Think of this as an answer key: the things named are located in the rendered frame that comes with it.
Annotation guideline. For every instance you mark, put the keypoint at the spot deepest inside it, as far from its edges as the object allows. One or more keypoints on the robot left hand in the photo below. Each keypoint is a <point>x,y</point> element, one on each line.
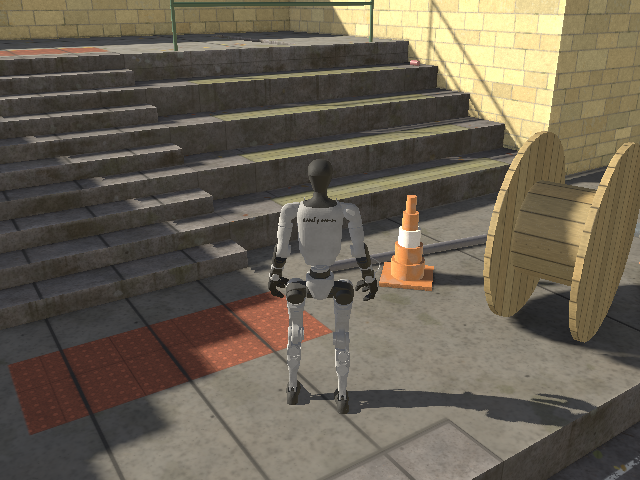
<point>280,283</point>

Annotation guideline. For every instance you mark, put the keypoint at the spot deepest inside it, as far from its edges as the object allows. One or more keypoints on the right robot forearm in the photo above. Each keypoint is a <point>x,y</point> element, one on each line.
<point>366,266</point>

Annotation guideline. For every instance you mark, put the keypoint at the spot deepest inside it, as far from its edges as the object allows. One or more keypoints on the robot left thigh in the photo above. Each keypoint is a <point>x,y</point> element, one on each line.
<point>295,296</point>

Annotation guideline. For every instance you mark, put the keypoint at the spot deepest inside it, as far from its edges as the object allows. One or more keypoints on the robot right upper arm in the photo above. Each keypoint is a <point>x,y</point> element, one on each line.
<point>351,212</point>

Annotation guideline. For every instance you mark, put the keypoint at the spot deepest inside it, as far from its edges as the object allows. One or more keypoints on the robot right hand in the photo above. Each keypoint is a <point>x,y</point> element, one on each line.
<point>368,286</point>

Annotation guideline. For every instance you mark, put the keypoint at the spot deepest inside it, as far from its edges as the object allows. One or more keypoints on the left robot shin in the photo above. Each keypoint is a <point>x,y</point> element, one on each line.
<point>293,360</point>

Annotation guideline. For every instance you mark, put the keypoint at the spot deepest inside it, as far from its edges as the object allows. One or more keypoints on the robot left upper arm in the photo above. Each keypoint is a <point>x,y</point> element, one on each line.
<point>288,212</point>

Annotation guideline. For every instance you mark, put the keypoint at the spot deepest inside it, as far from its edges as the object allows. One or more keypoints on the left robot forearm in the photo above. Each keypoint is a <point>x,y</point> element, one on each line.
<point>277,266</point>

